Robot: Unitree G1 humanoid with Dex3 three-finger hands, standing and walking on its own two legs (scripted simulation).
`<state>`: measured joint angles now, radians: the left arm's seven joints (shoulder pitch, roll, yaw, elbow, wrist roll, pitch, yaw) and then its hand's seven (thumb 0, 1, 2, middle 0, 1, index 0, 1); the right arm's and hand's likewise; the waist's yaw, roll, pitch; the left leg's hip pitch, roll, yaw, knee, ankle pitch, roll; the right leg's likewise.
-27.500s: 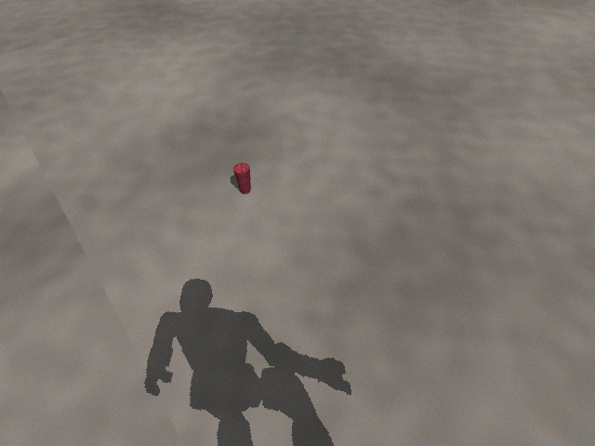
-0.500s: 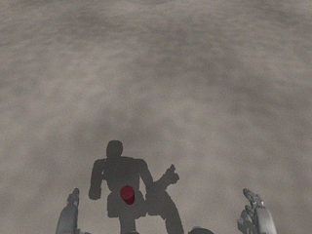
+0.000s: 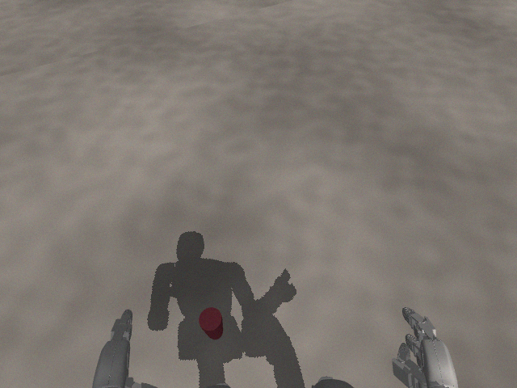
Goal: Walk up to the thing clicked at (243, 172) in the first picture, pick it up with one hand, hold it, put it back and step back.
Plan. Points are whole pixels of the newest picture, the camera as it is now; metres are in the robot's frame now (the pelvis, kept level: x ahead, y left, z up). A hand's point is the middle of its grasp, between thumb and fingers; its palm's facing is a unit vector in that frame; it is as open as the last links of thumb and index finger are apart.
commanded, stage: home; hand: left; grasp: from the side
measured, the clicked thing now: (213, 325) +0.42 +0.19 -0.65
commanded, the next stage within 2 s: stand in 0.44 s
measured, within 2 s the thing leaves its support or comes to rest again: neither
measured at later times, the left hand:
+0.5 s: hand (152, 367) +0.17 +0.19 -0.06, palm faces +0.10 -0.95 -0.29, open 17.6 cm
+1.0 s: hand (149, 377) +0.16 +0.20 -0.08, palm faces +0.00 -0.94 -0.33, open 9.2 cm
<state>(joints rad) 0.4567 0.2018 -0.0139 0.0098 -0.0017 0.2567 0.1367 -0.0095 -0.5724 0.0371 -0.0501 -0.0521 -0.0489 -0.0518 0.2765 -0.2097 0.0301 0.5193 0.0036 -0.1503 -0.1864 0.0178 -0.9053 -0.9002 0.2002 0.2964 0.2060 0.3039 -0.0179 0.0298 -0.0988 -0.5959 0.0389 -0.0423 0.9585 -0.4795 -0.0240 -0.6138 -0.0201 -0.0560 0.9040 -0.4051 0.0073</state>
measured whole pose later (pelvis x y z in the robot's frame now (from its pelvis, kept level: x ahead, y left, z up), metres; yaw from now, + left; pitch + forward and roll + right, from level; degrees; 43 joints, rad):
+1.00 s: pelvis +0.00 +0.00 +0.00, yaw +0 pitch +3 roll -1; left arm 0.33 0.25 -0.02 0.29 0.07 0.11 0.07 0.00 0.56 0.82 -0.20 -0.29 -0.20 -0.29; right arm 0.21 -0.24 0.03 0.66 -0.09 -0.09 -0.10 0.01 -0.90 -0.90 0.20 0.30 0.21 0.30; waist 0.01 0.00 -0.03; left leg -0.51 0.02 -0.02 0.91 -0.46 -0.01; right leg -0.55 -0.04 -0.03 0.89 -0.40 0.01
